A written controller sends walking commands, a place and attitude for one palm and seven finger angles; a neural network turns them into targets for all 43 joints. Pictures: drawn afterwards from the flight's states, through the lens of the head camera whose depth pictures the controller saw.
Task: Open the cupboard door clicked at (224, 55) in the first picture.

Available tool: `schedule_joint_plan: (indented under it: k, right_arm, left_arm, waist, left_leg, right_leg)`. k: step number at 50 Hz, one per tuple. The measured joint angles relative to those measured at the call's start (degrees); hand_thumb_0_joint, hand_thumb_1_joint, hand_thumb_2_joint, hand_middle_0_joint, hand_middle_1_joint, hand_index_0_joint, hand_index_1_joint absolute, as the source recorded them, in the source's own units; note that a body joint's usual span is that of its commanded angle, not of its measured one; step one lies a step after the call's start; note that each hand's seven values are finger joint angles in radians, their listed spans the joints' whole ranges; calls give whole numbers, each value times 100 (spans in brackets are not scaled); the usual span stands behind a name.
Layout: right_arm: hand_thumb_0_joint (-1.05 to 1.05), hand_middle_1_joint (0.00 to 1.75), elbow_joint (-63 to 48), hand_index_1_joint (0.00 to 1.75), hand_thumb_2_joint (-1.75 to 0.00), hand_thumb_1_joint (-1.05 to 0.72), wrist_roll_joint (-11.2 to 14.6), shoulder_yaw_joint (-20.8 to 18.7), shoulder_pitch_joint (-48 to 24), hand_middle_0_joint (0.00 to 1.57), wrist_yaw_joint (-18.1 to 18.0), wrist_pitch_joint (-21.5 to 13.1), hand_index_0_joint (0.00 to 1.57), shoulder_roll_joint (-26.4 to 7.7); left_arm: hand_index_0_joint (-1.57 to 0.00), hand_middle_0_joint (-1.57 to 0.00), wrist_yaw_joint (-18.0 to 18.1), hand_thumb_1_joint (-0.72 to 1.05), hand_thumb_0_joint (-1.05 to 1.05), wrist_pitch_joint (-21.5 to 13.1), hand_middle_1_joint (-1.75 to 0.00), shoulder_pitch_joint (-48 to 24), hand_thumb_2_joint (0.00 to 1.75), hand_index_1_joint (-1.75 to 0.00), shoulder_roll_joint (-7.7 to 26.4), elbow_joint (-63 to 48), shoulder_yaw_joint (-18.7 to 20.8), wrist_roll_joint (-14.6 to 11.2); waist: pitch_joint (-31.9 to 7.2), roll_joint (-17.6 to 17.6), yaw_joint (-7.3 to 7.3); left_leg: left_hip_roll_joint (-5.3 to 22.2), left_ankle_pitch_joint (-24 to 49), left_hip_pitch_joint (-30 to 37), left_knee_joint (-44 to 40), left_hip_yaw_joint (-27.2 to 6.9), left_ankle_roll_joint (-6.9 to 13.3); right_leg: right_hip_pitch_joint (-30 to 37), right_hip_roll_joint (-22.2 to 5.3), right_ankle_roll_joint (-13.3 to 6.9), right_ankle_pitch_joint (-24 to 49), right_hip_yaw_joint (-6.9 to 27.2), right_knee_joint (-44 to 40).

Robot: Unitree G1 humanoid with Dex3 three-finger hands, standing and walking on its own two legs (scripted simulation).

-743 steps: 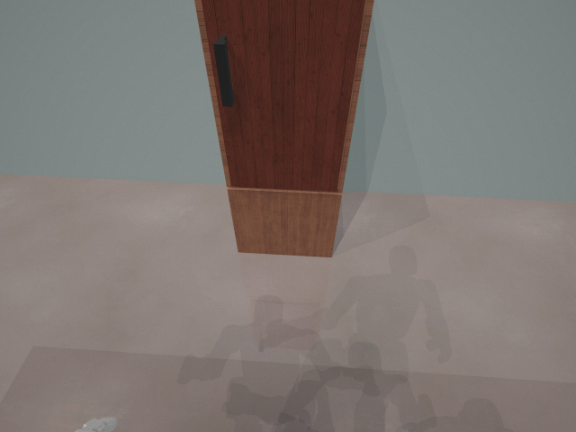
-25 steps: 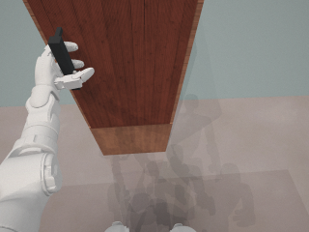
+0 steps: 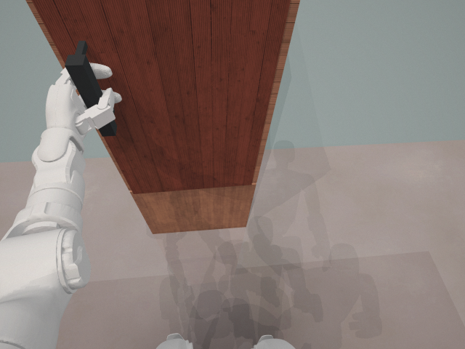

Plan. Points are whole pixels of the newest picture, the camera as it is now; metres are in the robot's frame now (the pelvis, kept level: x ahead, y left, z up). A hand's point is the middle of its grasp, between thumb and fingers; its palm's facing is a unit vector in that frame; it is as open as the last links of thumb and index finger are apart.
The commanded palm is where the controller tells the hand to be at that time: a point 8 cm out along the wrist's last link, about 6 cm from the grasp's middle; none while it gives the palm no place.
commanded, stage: pull the door open along its arc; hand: left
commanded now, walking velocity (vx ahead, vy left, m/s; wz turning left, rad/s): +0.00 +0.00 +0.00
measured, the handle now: (96, 91) +0.54 +0.20 +0.11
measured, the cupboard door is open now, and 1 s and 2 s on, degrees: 1 50 46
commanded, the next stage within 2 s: open thumb and fingers to let go in 0.88 s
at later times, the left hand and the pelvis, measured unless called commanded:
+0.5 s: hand (130, 168) +0.37 +0.13 +0.12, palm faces +0.25 -0.96 +0.12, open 6.3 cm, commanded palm +0.31 +0.17 +0.11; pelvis +0.01 +0.00 +0.01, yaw +0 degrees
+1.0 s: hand (209, 228) +0.27 +0.02 +0.12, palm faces +0.28 -0.96 -0.03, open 6.3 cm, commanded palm +0.23 +0.07 +0.11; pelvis +0.01 -0.04 +0.02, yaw +4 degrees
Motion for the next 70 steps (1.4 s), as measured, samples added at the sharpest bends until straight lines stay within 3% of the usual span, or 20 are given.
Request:
schedule_joint_plan:
  k: [9, 18, 22, 29, 32, 34, 41, 47, 51, 59, 70]
  right_arm:
    - [0, 30, -181, 30, -90, -91, 81, -53, 87, 20, 40, 105, 21, 31]
    - [0, 30, -407, 30, -90, -91, 179, -99, -234, 20, 83, -7, 20, 106]
    - [0, 30, -406, 30, -90, -91, 96, -135, -542, 20, 175, -207, 20, 169]
    - [0, 30, -485, 30, -90, -91, -201, -95, -1158, 20, 322, -169, 20, 345]
    - [0, 30, -537, 30, -90, -91, -268, -70, -1333, 20, 313, -48, 20, 433]
    - [0, 30, -566, 30, -90, -91, -291, -54, -1397, 20, 291, 23, 20, 499]
    - [0, 30, -599, 30, -90, -91, -271, 19, -1453, 20, 308, 161, 21, 625]
    - [1, 30, -518, 30, -90, -91, -252, 59, -1393, 20, 319, 231, 21, 584]
    - [1, 30, -343, 30, -90, -91, -293, 46, -1403, 20, 216, 227, 20, 490]
    - [1, 30, -226, 30, -90, -91, -322, -43, -1371, 20, 126, 177, 20, 405]
    - [1, 30, -381, 30, -90, -91, -289, -57, -1312, 20, 85, 203, 20, 425]
  left_arm:
    - [-36, -36, -29, 70, 1, 83, -135, 1113, 76, -135, -380, -1104, -35, -283]
    - [-35, -37, 211, 66, 2, 441, -135, 2810, 71, -135, -1136, -3155, -620, -579]
    - [-37, -35, 1415, 64, 4, 677, -135, 3430, 71, -135, -1944, -4197, -1026, -493]
    - [-37, -32, 3566, 65, 2, 1288, -135, 4199, 75, -135, -2973, -5461, -2080, 458]
    - [-38, -31, 4102, 66, 0, 1637, -135, 4498, 77, -134, -3213, -5807, -2530, 817]
    - [-37, -31, 4297, 66, 1, 1774, -135, 4732, 75, -135, -3335, -6013, -2773, 915]
    - [-34, -35, 4361, 65, 1, 1975, -134, 5513, 71, -134, -3089, -6712, -3609, 986]
    - [-36, -34, 4081, 64, 1, 2148, -133, 6069, 69, -135, -2870, -7225, -3925, 815]
    - [-37, -35, 4230, 63, 1, 2149, -133, 5923, 72, -135, -2915, -7062, -3887, 760]
    - [-37, -37, 4349, 54, 2, 1957, -132, 5500, 74, -133, -3141, -6635, -3403, 827]
    - [-34, -33, 4160, 0, 1, 1763, -125, 5639, 51, -126, -3103, -6721, -3471, 873]
  waist:
    - [-96, 29, 132]
    - [-133, 54, 422]
    - [-104, 52, 627]
    - [-47, 22, 834]
    - [-26, 43, 875]
    - [-7, 47, 890]
    - [108, 67, 825]
    - [144, 168, 714]
    - [213, 203, 719]
    - [249, 125, 846]
    - [236, 74, 857]
  left_leg:
    - [25, -10, 428, -226, 147, -5]
    - [-20, 33, 1020, -517, 198, -16]
    - [-68, 72, 1205, -599, 165, -32]
    - [-162, 130, 1405, -619, 2, -78]
    - [-186, 156, 1525, -649, -79, -108]
    - [-190, 173, 1628, -685, -123, -131]
    - [-142, 206, 1933, -766, -248, -236]
    - [-90, 223, 2186, -877, -264, -289]
    - [-99, 249, 2251, -902, -331, -257]
    - [-145, 366, 2185, -1034, -403, -248]
    - [-179, 344, 2129, -1047, -349, -282]
  right_leg:
    - [344, 27, 4, 24, 147, -182]
    - [896, -4, 7, 44, 193, -413]
    - [1086, -45, 7, 42, 157, -456]
    - [1326, -127, -40, -33, -12, -384]
    - [1473, -141, -71, -51, -94, -399]
    - [1590, -139, -94, -54, -138, -430]
    - [1933, -74, -200, -61, -257, -520]
    - [2173, -12, -261, -58, -268, -616]
    - [2265, -7, -295, -64, -332, -642]
    - [2177, -36, -334, -28, -395, -670]
    - [2090, -79, -284, -47, -337, -649]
